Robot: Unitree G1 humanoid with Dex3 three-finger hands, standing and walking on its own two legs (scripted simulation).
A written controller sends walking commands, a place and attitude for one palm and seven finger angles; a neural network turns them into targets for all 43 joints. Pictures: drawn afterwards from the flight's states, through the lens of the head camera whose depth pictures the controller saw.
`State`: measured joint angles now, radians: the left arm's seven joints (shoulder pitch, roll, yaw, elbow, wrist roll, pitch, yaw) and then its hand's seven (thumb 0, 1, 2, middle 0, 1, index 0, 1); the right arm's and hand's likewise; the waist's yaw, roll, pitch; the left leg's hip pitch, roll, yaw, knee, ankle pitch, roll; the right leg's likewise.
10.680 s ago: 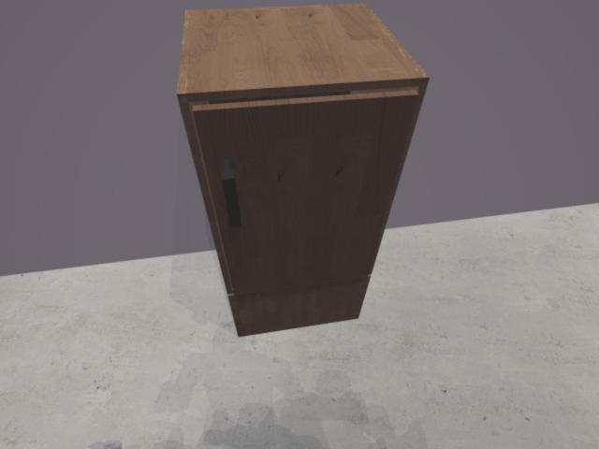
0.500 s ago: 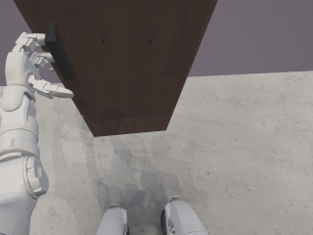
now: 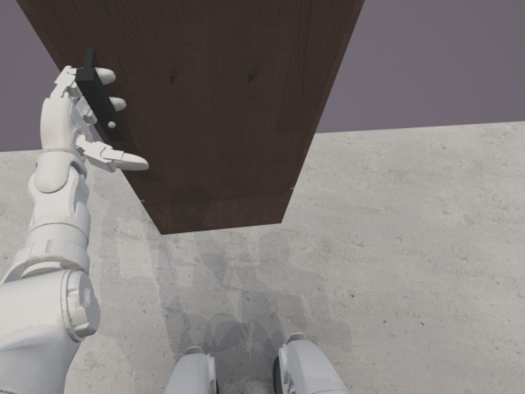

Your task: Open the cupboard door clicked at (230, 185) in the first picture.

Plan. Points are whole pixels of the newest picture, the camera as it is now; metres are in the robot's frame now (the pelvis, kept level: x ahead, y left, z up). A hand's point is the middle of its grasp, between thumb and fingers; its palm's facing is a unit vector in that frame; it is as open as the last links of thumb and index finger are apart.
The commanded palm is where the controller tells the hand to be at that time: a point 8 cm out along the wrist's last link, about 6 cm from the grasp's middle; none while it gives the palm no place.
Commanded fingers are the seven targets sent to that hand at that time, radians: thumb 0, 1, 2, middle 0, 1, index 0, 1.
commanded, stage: slide the fingers in behind the handle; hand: left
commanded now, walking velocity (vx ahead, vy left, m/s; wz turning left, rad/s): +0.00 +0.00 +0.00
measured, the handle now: (104, 98) +0.55 +0.21 +0.06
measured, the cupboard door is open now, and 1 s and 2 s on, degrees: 0 1 21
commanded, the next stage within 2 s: close the thumb around the handle in 0.56 s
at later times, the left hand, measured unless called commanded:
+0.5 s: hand (119, 127) +0.49 +0.18 +0.06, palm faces +0.05 -1.00 -0.03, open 14.2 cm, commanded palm +0.47 +0.22 +0.06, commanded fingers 0.00 -0.50 0.30 -0.30 -1.20 -0.30 -1.20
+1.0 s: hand (118, 127) +0.49 +0.18 +0.06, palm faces +0.04 -1.00 -0.02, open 10.8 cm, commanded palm +0.47 +0.22 +0.06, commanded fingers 0.00 0.51 0.73 -0.37 -1.31 -0.37 -1.31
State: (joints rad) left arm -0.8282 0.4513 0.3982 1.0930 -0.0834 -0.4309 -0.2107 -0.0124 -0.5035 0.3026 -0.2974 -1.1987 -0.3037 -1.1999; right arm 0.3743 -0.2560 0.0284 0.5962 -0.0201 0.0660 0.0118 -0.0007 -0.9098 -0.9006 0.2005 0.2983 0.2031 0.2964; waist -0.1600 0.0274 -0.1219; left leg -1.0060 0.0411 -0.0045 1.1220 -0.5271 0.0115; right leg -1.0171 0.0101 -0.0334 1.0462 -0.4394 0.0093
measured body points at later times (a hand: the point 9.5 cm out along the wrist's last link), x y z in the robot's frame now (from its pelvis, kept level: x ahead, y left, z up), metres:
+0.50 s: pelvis +0.00 +0.00 +0.00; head +0.13 +0.01 +0.43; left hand +0.48 +0.23 +0.06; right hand +0.02 -0.26 -0.12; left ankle -0.01 +0.11 -0.65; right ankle +0.03 -0.13 -0.65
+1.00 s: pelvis +0.00 +0.00 +0.00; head +0.13 +0.02 +0.43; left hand +0.48 +0.23 +0.06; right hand +0.02 -0.26 -0.12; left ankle -0.01 +0.11 -0.65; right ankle +0.03 -0.13 -0.65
